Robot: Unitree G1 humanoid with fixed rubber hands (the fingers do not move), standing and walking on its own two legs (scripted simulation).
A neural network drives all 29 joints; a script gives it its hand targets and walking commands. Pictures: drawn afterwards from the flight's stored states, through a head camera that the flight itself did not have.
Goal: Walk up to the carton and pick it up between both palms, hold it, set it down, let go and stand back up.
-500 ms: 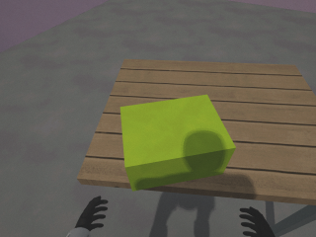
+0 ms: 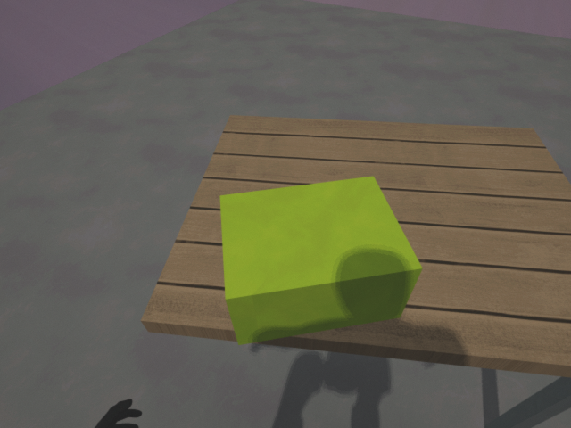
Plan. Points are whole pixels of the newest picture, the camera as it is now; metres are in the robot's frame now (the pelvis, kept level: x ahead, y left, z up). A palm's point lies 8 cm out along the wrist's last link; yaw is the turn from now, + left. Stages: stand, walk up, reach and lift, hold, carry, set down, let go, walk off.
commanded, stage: stand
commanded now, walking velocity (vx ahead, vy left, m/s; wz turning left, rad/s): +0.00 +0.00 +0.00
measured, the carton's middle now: (309, 256) +0.43 +0.00 -0.04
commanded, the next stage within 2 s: none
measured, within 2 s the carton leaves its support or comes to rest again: neither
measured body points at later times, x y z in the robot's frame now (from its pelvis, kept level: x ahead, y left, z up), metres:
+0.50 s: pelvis +0.00 +0.00 +0.01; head +0.00 +0.00 +0.46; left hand +0.10 +0.32 -0.11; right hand +0.09 -0.31 -0.11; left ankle -0.03 +0.14 -0.74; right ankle +0.03 -0.13 -0.74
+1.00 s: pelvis +0.00 +0.00 +0.01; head +0.00 +0.00 +0.46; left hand +0.10 +0.32 -0.11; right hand +0.08 -0.31 -0.11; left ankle -0.03 +0.14 -0.74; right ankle +0.03 -0.13 -0.74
